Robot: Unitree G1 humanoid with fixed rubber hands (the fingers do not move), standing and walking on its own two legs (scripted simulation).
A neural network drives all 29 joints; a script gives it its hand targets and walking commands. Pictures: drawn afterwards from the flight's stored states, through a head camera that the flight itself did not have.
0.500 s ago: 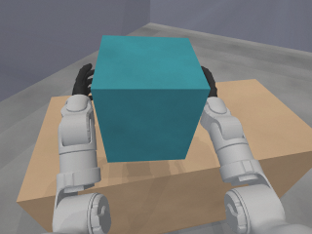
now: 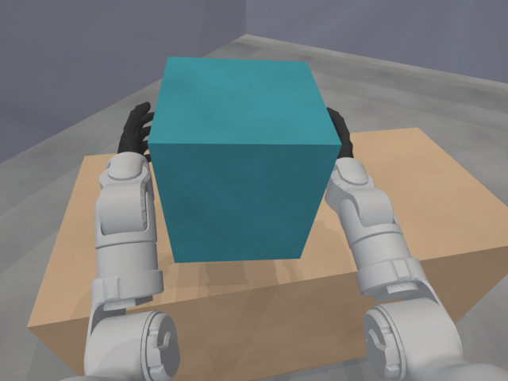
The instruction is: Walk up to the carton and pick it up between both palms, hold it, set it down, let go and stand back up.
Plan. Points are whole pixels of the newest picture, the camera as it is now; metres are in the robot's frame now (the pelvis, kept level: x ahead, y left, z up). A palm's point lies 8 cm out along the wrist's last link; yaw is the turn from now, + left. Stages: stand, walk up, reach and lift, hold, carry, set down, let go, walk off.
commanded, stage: hold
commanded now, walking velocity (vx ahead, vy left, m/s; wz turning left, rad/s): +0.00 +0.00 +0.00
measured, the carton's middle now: (238, 165) +0.39 +0.01 +0.17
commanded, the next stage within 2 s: none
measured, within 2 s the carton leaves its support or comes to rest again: neither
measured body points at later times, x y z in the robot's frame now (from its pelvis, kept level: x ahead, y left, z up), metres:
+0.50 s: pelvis +0.00 +0.00 +0.00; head -0.05 +0.02 +0.45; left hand +0.38 +0.16 +0.21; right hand +0.37 -0.15 +0.19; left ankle +0.01 +0.13 -0.75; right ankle +0.03 -0.13 -0.75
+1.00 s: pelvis +0.00 +0.00 +0.00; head -0.05 +0.02 +0.45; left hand +0.38 +0.16 +0.21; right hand +0.38 -0.15 +0.20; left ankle +0.01 +0.13 -0.75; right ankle +0.03 -0.13 -0.75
